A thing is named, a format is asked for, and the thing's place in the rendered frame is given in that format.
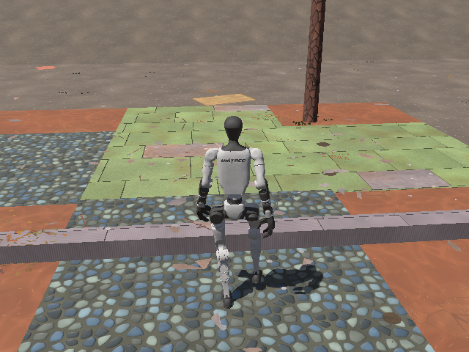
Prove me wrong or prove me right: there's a right robot shin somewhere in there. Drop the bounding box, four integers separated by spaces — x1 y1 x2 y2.
251 228 261 274

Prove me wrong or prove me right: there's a right robot hand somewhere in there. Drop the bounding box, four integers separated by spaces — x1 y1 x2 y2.
257 216 275 238

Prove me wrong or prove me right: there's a right robot upper arm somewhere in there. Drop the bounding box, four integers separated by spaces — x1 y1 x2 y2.
249 147 266 190

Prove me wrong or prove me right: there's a left robot forearm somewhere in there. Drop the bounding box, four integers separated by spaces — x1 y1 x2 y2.
197 177 209 208

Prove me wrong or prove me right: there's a right robot forearm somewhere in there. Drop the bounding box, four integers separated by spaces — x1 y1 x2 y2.
259 179 273 218

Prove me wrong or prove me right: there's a left robot hand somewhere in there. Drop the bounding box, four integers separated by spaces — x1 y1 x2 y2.
196 205 211 221

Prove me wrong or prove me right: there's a robot torso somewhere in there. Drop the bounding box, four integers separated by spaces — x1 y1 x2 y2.
217 145 251 220

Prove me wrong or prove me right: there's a left robot upper arm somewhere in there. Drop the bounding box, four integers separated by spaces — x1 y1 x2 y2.
202 148 218 188

